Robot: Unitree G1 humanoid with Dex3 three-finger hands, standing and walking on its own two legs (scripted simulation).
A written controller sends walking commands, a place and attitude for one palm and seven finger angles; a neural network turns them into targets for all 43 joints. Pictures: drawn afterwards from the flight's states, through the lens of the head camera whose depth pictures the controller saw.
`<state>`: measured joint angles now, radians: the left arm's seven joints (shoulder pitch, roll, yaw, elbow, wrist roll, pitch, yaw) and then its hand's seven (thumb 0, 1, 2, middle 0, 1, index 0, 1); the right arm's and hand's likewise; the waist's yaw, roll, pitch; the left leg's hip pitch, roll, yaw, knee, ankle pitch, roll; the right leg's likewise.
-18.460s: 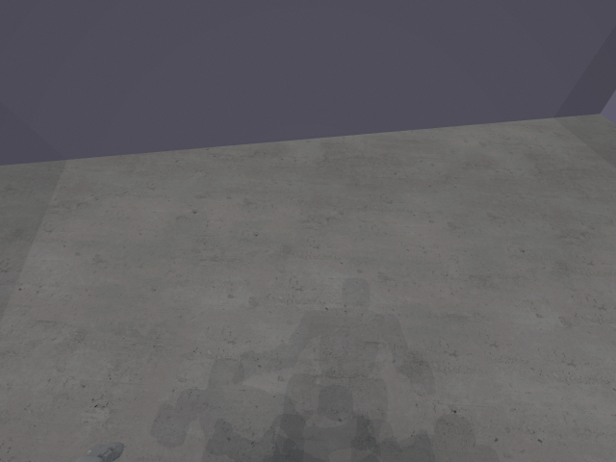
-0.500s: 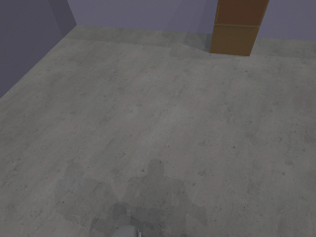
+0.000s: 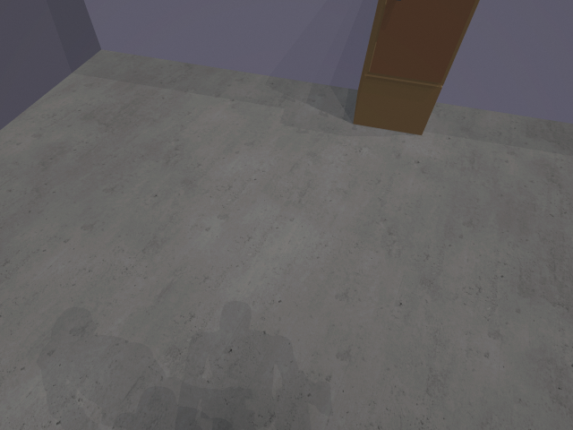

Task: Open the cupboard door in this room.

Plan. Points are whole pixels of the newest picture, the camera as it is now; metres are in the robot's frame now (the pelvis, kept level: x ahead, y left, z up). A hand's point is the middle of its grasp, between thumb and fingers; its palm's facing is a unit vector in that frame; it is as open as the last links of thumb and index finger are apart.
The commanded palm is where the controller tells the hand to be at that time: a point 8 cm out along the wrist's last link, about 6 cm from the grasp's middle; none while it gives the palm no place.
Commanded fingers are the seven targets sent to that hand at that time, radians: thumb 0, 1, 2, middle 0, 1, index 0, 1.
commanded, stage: stand and wait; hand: left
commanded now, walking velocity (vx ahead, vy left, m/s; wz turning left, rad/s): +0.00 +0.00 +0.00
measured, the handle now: out of the picture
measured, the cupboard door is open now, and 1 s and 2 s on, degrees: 0 0 0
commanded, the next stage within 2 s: turn or walk to find it in 0.46 s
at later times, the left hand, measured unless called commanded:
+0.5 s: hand out of the picture +0.07 +0.18 -0.16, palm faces +0.03 -0.96 -0.27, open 7.4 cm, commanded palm none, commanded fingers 0.00 0.90 0.90 -0.20 -0.30 -0.20 -0.30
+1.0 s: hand out of the picture -0.03 +0.21 -0.18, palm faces +0.22 -0.95 -0.21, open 7.4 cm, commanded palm none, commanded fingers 0.00 0.90 0.90 -0.20 -0.30 -0.20 -0.30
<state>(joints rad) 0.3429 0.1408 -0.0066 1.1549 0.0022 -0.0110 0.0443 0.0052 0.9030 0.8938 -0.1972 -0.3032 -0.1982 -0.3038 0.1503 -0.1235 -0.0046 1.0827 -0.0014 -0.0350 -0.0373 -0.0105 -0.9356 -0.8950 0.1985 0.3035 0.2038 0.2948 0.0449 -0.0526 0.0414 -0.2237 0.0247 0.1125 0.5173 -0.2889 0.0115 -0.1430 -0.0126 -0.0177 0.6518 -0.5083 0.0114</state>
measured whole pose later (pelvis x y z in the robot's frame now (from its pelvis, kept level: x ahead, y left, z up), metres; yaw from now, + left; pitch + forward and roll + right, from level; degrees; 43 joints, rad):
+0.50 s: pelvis +0.03 -0.03 +0.01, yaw +2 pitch -1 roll +1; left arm 0.20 0.23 0.01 1.11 0.00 -0.03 0.03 0.00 0.90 0.89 -0.20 -0.30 -0.20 -0.30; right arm 0.24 -0.23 -0.01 1.16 -0.01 -0.01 -0.02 0.00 -0.91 -0.90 0.20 0.30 0.20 0.29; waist -0.01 0.00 0.03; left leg -0.11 0.06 0.07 0.39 -0.25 -0.04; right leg -0.06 0.00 -0.08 0.39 -0.31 -0.02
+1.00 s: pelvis -0.01 +0.01 +0.00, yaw +12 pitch +0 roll -2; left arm 0.22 0.22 0.04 1.05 0.02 0.06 0.02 0.01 0.90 0.89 -0.20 -0.30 -0.20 -0.30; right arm 0.17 -0.18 -0.04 1.01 -0.02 0.02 0.00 0.00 -0.91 -0.90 0.20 0.30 0.20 0.29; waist 0.01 -0.03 0.11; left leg -0.31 0.01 0.07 0.57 -0.26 0.05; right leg -0.38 -0.07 -0.07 1.03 -0.50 0.04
